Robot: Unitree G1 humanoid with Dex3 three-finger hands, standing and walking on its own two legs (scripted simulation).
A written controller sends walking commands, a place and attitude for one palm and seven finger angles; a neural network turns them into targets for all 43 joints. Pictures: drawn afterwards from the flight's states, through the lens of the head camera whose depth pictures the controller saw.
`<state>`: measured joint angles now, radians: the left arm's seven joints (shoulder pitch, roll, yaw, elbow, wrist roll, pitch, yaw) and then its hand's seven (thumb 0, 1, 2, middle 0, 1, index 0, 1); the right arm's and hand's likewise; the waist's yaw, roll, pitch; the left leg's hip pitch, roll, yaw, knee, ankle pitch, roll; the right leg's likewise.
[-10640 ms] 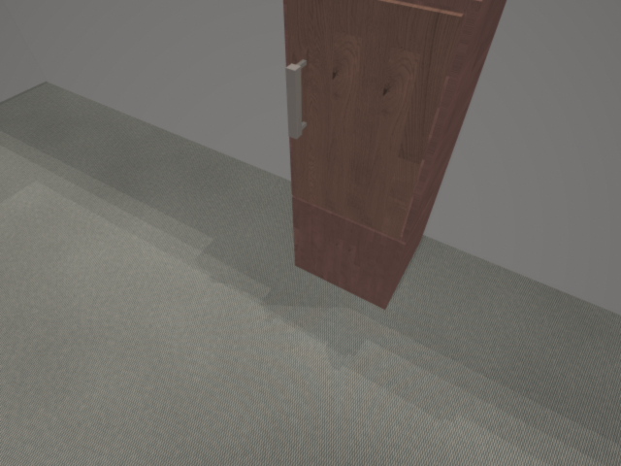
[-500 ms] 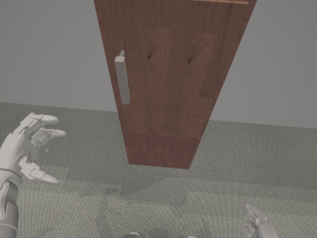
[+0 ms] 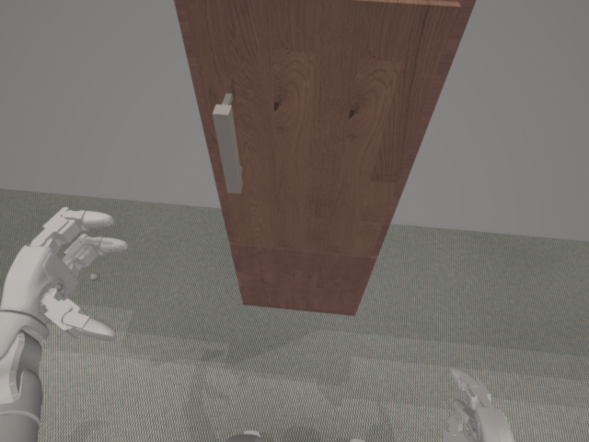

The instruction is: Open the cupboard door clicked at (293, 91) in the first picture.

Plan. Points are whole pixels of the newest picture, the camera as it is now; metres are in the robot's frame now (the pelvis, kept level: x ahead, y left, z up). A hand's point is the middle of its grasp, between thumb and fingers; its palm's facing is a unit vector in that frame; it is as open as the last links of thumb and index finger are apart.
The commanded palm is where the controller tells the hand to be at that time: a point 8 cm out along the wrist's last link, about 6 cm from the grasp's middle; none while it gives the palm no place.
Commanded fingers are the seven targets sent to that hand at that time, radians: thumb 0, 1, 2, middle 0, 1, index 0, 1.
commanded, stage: move the hooked fingers beside the handle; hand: left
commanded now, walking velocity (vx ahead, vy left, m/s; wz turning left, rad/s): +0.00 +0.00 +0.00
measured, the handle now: (231, 145) +0.57 +0.15 +0.05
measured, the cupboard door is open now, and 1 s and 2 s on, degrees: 0 0 0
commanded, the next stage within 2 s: none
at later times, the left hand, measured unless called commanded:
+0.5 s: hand (135, 223) +0.38 +0.25 +0.07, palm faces -0.04 -1.00 -0.01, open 14.0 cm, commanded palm +0.36 +0.30 +0.07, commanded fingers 0.00 -0.50 0.30 -0.30 -1.20 -0.30 -1.20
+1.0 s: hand (167, 187) +0.46 +0.23 +0.07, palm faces -0.05 -1.00 -0.01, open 14.0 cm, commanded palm +0.44 +0.28 +0.06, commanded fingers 0.00 -0.50 0.30 -0.30 -1.20 -0.30 -1.20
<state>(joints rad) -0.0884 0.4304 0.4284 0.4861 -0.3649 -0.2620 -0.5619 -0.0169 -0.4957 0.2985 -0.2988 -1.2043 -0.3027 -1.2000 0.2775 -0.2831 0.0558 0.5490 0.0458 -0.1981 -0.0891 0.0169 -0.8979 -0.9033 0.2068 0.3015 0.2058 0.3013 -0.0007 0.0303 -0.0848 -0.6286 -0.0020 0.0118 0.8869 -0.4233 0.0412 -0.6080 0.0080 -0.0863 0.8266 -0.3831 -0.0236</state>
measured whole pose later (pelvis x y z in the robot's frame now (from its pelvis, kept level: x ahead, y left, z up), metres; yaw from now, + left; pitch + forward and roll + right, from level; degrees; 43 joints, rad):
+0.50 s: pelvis +0.00 +0.00 +0.00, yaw -1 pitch +13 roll -2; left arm -0.39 0.48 0.44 0.77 -0.29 -0.30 -0.52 -0.02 -0.49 0.30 -0.30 -1.20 -0.30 -1.20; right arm 0.35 -0.29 0.04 0.58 0.05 -0.11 -0.07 0.02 -0.90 -0.90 0.21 0.30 0.21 0.30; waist -0.05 0.02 -0.09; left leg -0.70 0.01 0.03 0.90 -0.43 0.04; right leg -0.69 0.02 -0.07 0.85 -0.39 -0.03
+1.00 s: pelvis +0.01 +0.00 -0.01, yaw -2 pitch +17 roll -2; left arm -0.69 0.53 0.43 1.05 -0.19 -0.36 -0.44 -0.02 -0.49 0.30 -0.30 -1.20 -0.30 -1.20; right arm 0.36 -0.28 0.05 0.60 0.03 -0.01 -0.05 0.01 -0.90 -0.90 0.21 0.30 0.21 0.30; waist -0.10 0.02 -0.10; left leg -0.80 0.01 0.03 0.95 -0.45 0.04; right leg -0.79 0.02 -0.06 0.89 -0.40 -0.02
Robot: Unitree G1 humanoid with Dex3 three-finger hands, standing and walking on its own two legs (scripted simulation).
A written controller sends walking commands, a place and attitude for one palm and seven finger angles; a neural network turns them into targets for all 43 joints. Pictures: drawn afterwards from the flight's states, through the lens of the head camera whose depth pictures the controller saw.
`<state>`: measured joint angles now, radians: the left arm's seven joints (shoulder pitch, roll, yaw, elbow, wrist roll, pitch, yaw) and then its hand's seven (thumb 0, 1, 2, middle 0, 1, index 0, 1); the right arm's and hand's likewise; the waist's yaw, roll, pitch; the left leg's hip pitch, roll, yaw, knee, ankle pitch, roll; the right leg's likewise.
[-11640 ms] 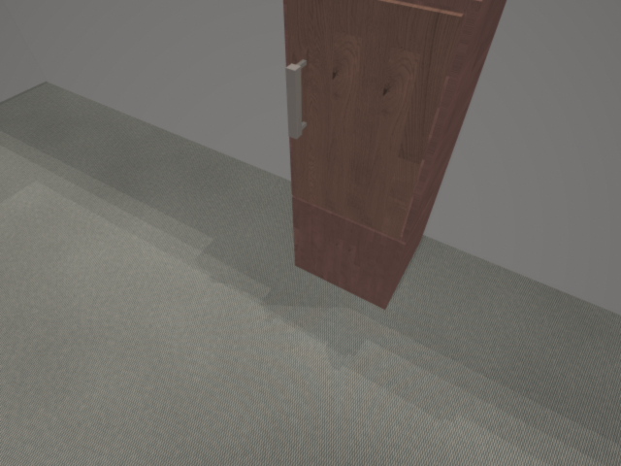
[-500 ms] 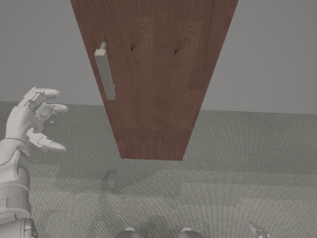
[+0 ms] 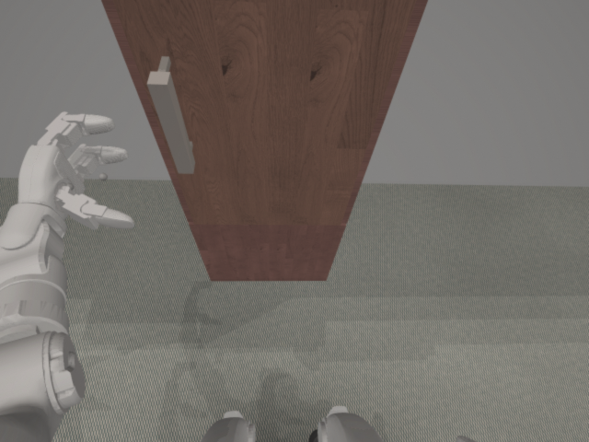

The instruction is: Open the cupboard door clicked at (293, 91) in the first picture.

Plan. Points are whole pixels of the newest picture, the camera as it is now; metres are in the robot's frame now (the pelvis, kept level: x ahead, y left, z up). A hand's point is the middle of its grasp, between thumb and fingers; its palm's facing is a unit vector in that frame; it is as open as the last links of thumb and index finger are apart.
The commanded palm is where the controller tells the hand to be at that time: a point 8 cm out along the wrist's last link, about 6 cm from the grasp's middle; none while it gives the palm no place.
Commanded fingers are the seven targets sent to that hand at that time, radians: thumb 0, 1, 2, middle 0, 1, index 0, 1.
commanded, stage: move the hooked fingers beside the handle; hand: left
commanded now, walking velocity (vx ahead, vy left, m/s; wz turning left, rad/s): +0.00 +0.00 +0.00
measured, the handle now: (176, 119) +0.56 +0.17 +0.06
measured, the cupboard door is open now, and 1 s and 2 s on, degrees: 0 0 0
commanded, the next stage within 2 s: slide the fingers in behind the handle in 1.30 s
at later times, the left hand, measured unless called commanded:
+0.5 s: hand (120, 134) +0.52 +0.24 +0.07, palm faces -0.02 -1.00 +0.00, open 14.0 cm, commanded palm +0.51 +0.28 +0.07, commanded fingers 0.00 -0.50 0.30 -0.30 -1.20 -0.30 -1.20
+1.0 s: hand (118, 138) +0.52 +0.24 +0.07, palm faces -0.02 -1.00 +0.00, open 14.0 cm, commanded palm +0.50 +0.28 +0.07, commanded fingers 0.00 -0.50 0.30 -0.30 -1.20 -0.30 -1.20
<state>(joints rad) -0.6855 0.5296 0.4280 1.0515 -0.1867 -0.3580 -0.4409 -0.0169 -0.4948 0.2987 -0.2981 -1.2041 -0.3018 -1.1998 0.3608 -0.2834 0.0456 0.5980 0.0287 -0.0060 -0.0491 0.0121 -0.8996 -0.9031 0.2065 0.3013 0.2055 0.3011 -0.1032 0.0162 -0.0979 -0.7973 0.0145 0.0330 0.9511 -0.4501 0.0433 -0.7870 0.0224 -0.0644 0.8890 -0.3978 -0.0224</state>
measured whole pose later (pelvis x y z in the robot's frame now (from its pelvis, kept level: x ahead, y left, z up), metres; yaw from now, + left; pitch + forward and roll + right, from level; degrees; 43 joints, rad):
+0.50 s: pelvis +0.00 +0.00 -0.01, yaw -1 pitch +23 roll -4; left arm -0.97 0.70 0.46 1.26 -0.11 -0.33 -0.43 -0.02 -0.49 0.30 -0.30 -1.20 -0.30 -1.20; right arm 0.42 -0.30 0.06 0.61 0.00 0.06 -0.04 0.01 -0.90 -0.90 0.21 0.30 0.21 0.30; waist -0.20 0.02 -0.08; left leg -0.95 0.03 0.02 1.02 -0.47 0.05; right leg -0.92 0.04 -0.08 0.92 -0.40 -0.02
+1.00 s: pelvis +0.02 +0.01 -0.01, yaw -1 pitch +22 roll -4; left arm -0.87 0.61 0.45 1.16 -0.13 -0.36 -0.39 -0.02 -0.49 0.30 -0.30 -1.20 -0.30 -1.20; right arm 0.41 -0.27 0.05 0.59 0.00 0.11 -0.02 0.01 -0.90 -0.90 0.21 0.30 0.21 0.30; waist -0.16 0.03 -0.10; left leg -0.89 0.03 0.02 0.99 -0.49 0.06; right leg -0.86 0.04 -0.07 0.88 -0.40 -0.01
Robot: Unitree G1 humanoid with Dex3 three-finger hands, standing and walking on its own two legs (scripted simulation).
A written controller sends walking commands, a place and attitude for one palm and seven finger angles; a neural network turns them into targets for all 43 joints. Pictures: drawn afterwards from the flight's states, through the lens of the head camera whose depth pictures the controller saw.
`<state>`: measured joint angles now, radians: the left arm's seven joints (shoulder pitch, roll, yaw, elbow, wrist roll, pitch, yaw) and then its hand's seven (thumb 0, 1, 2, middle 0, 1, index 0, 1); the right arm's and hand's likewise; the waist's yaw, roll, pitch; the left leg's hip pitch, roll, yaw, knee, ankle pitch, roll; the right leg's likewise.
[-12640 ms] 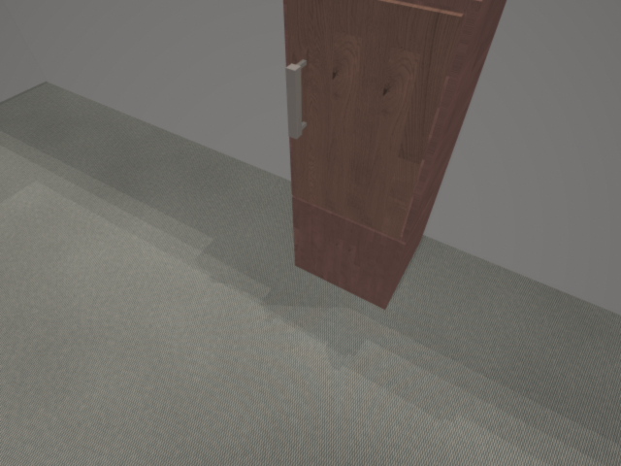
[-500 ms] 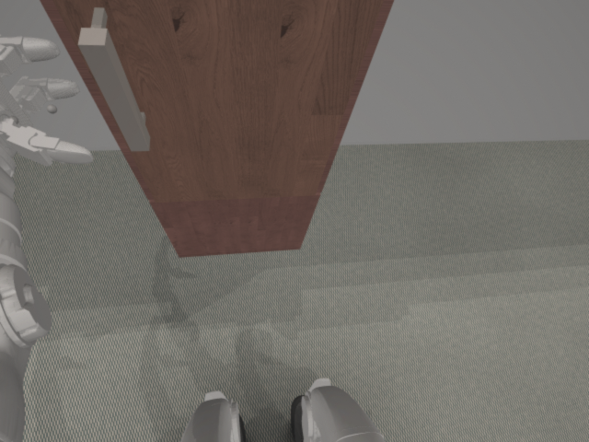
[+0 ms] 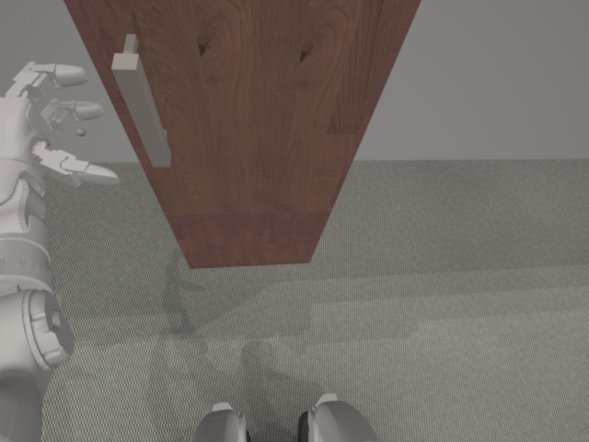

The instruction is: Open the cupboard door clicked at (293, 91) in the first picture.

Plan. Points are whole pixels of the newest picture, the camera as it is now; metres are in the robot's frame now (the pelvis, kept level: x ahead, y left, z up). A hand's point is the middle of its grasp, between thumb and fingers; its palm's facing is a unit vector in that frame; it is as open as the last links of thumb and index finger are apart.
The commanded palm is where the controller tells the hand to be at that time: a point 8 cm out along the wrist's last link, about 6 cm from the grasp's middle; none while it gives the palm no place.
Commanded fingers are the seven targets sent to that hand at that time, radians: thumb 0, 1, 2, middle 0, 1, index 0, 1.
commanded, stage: move the hooked fingers beside the handle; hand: left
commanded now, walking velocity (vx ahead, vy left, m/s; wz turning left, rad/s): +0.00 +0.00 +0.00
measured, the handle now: (148, 107) +0.54 +0.17 +0.07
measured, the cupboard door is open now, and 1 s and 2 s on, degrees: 0 0 0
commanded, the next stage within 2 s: slide the fingers in behind the handle in 0.30 s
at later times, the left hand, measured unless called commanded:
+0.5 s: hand (87, 135) +0.49 +0.23 +0.07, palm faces +0.01 -1.00 -0.01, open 14.0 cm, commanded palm +0.48 +0.26 +0.07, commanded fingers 0.00 -0.50 0.30 -0.30 -1.20 -0.30 -1.20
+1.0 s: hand (110, 135) +0.49 +0.21 +0.07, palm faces +0.04 -1.00 +0.00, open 14.3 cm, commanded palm +0.47 +0.23 +0.07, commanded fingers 0.00 -0.50 0.30 -0.30 -1.20 -0.30 -1.20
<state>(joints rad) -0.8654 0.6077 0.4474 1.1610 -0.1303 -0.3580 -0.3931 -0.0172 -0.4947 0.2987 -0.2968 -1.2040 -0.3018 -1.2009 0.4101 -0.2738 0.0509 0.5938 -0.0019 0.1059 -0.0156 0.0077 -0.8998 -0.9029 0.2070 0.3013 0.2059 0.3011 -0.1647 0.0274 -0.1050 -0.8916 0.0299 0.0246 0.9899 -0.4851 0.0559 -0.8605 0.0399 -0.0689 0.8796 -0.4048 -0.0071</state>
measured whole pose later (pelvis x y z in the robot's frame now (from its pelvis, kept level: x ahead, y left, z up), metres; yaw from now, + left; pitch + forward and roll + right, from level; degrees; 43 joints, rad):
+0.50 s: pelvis -0.02 -0.01 -0.01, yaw +0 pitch +22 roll -4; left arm -0.94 0.65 0.44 1.24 -0.12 -0.36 -0.39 -0.02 -0.50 0.30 -0.30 -1.20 -0.30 -1.20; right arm 0.41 -0.29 0.07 0.60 0.00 0.09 -0.03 0.01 -0.90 -0.90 0.21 0.30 0.21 0.30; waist -0.18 0.03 -0.09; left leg -0.94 0.03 0.01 1.03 -0.48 0.05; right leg -0.91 0.04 -0.08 0.93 -0.40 -0.02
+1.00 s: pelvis -0.01 -0.01 +0.00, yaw +1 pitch +22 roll -4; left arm -0.89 0.53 0.39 1.17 -0.13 -0.38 -0.28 -0.02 -0.49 0.30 -0.30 -1.20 -0.23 -1.19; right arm 0.42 -0.27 0.05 0.62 -0.01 0.08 0.00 0.01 -0.90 -0.90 0.21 0.30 0.21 0.30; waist -0.16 0.03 -0.11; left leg -0.91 0.03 0.02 1.01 -0.48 0.05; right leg -0.88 0.04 -0.08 0.91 -0.41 -0.02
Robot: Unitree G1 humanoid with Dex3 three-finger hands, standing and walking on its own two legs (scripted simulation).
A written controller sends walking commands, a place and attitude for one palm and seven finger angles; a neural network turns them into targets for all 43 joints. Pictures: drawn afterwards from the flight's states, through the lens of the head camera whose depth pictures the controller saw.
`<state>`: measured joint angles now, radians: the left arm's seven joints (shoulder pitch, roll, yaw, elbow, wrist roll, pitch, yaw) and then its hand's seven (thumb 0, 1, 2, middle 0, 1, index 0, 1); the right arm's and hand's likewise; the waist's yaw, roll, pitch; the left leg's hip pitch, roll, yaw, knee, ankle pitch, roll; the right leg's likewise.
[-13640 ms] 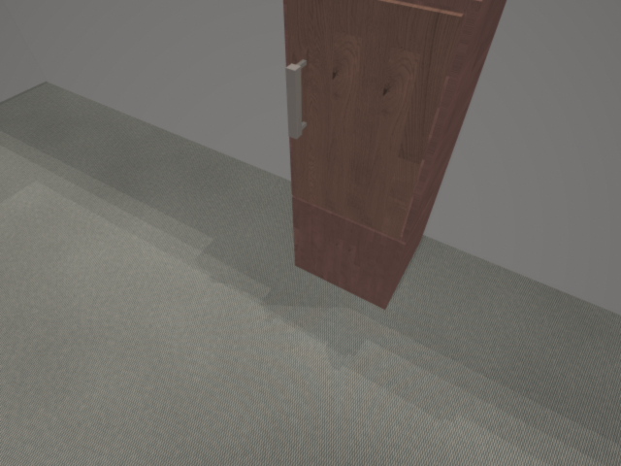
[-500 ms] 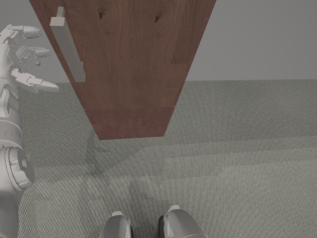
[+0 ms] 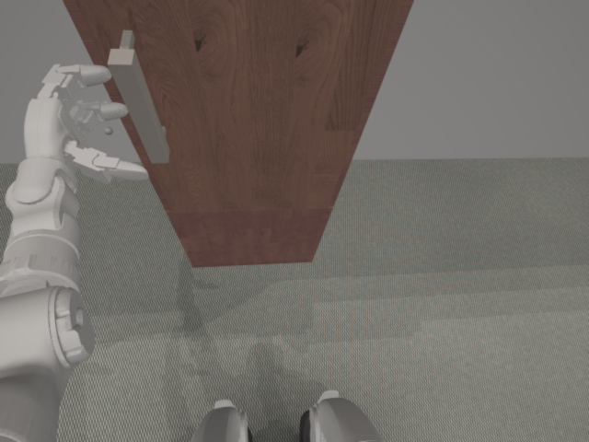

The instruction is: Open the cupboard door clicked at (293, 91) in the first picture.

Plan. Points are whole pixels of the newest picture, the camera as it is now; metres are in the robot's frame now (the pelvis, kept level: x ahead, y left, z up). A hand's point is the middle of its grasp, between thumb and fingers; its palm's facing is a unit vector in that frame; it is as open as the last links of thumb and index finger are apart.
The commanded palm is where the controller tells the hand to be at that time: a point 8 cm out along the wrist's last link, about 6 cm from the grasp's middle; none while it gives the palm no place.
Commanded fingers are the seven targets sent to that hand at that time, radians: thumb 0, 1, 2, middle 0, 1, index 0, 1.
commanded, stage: slide the fingers in behind the handle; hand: left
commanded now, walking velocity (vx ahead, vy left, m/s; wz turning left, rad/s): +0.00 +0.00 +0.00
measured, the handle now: (146, 103) +0.55 +0.17 +0.07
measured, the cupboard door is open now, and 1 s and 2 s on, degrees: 0 0 1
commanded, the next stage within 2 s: close the thumb around the handle in 1.00 s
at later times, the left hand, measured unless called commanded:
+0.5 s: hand (119, 135) +0.50 +0.19 +0.07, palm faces +0.08 -1.00 +0.00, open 15.0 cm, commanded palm +0.48 +0.19 +0.08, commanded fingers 0.00 -0.50 0.30 -0.30 -1.20 -0.30 -1.20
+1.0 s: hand (133, 143) +0.48 +0.18 +0.07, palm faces +0.04 -1.00 -0.03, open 15.3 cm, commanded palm +0.47 +0.19 +0.08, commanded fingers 0.00 -0.50 0.30 -0.30 -1.20 -0.30 -1.20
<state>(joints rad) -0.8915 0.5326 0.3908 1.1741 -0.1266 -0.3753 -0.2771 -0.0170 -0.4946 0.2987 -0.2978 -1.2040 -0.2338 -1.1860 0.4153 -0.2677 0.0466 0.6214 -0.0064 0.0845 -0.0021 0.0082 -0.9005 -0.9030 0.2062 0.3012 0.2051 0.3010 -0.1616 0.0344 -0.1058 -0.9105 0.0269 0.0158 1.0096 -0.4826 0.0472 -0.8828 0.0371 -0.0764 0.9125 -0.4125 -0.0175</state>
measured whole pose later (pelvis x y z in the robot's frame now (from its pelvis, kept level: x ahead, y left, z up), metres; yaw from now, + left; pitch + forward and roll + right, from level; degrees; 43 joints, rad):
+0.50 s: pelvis +0.00 -0.01 +0.00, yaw +3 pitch +22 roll -4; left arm -0.93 0.44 0.26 1.19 -0.16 -0.41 -0.16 -0.02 -0.50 0.30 -0.30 -1.20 -0.08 -1.17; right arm 0.39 -0.26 0.03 0.67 -0.02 0.05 0.02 0.01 -0.90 -0.90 0.21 0.30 0.20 0.30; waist -0.13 0.04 -0.11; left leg -0.93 0.00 -0.02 1.03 -0.48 0.04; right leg -0.88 0.02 -0.12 0.93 -0.43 -0.03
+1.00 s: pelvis +0.00 -0.01 +0.00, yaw +3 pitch +21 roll -3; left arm -0.89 0.40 0.22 1.17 -0.15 -0.44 -0.15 -0.02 -0.50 0.30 -0.30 -1.20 -0.03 -1.10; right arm 0.38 -0.26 0.02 0.68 -0.02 0.03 0.02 0.01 -0.90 -0.90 0.20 0.30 0.20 0.30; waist -0.12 0.04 -0.11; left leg -0.90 0.00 -0.02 1.01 -0.47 0.04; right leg -0.86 0.01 -0.11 0.93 -0.43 -0.03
